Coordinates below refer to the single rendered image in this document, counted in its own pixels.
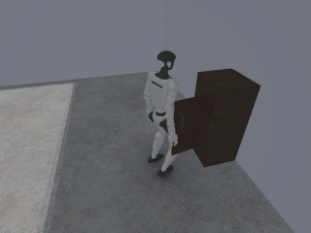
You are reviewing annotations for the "right robot hand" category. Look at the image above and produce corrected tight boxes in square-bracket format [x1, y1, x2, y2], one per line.
[168, 133, 178, 149]

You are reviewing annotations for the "left robot forearm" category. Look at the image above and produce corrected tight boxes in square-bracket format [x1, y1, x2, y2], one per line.
[143, 95, 153, 111]

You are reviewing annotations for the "right robot forearm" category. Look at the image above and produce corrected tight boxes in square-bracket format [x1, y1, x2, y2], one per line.
[165, 107, 176, 135]

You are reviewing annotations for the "left robot upper arm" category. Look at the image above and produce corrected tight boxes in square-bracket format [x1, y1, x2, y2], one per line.
[144, 71, 157, 98]

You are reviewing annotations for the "left robot foot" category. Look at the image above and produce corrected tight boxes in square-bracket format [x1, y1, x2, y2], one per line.
[148, 153, 164, 163]

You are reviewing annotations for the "robot torso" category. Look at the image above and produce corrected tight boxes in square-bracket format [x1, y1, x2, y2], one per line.
[151, 70, 174, 127]

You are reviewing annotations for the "handle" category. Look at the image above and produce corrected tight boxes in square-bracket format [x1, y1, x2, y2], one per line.
[178, 112, 185, 129]

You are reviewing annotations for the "left robot hand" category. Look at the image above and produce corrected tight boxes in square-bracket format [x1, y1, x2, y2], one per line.
[146, 109, 154, 121]

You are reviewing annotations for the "cupboard door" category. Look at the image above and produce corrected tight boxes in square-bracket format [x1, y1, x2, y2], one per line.
[171, 92, 217, 155]

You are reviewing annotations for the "right robot upper arm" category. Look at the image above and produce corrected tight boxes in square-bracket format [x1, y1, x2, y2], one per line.
[163, 80, 181, 113]

